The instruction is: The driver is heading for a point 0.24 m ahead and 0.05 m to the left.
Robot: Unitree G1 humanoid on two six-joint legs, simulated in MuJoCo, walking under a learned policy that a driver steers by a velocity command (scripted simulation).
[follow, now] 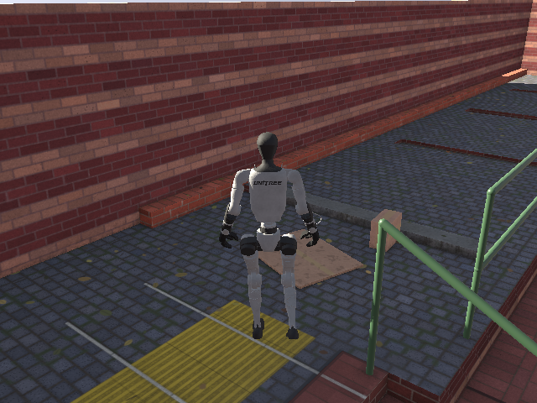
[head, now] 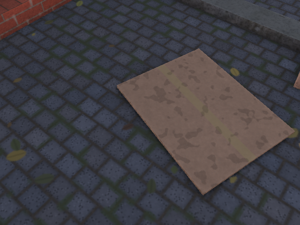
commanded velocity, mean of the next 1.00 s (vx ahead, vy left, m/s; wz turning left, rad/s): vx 0.12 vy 0.00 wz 0.11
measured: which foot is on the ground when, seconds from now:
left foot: down 0.00-0.34, up 0.36-0.58, down 0.60-1.00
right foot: up 0.00-0.32, down 0.34-1.00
